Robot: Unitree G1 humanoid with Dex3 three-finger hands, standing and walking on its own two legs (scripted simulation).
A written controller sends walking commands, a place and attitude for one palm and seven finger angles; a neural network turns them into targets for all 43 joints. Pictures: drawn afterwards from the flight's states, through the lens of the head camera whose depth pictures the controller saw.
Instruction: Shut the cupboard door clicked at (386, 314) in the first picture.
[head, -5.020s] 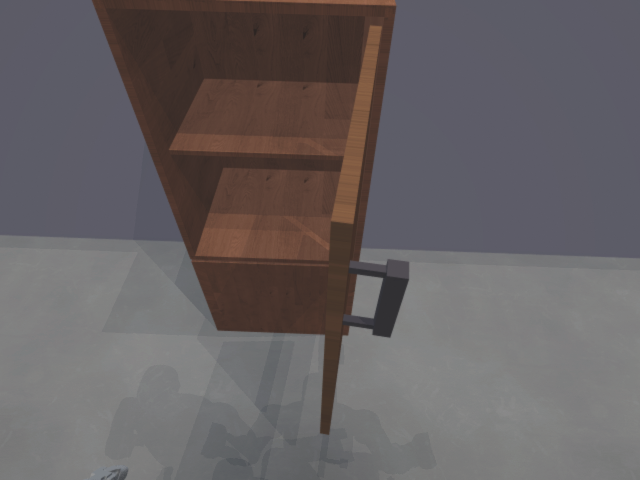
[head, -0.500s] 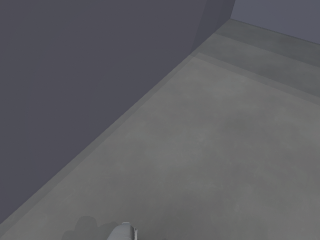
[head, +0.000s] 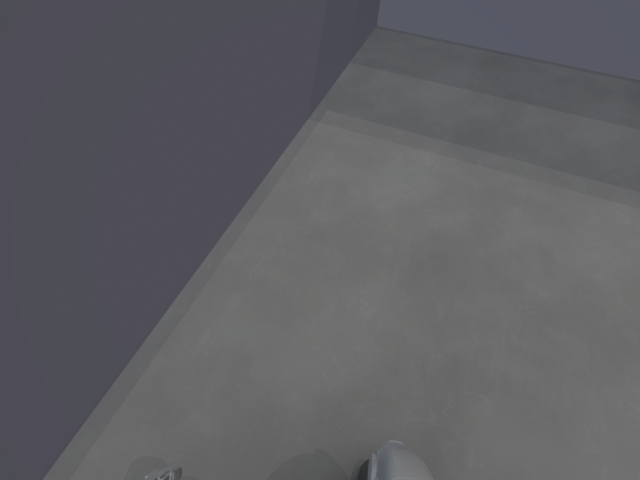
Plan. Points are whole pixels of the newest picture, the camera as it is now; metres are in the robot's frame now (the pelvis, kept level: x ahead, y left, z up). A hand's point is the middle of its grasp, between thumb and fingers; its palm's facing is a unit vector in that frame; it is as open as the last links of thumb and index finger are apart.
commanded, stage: walk to a spot facing it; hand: left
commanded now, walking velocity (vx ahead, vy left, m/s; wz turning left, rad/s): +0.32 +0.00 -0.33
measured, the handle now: out of the picture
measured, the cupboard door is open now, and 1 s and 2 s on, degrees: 100 100 100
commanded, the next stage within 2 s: turn to face it in 0.08 s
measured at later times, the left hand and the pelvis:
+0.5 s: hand (216, 416) +0.24 +0.17 -0.19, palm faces +0.11 -0.98 -0.16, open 7.3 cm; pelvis +0.20 -0.01 -0.01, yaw +3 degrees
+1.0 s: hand (190, 357) +0.32 +0.22 -0.15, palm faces +0.34 -0.90 -0.27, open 7.4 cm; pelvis +0.25 -0.02 +0.00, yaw +20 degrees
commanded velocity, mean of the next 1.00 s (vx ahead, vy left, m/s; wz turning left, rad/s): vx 0.04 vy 0.00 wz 0.47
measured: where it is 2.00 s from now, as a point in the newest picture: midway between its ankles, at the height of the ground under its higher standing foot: (329, 457)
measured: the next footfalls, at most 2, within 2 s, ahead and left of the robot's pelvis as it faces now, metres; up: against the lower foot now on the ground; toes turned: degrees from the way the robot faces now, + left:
right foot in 0.10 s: +0.20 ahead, -0.12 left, +0.00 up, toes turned -12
left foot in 0.54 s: +0.31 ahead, +0.11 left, +0.00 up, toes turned +13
